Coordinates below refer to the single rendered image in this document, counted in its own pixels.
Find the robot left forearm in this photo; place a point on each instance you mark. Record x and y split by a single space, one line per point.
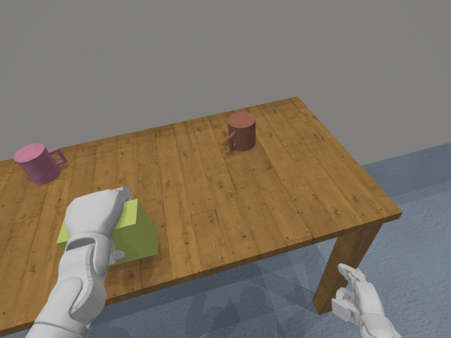
79 295

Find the sponge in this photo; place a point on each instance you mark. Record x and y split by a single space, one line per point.
135 234

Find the right robot hand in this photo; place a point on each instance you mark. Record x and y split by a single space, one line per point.
351 306

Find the robot right forearm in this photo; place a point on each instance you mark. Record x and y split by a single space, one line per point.
375 325

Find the left robot hand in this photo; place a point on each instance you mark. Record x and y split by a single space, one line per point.
98 212

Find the table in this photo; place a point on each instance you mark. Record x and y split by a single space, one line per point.
214 209

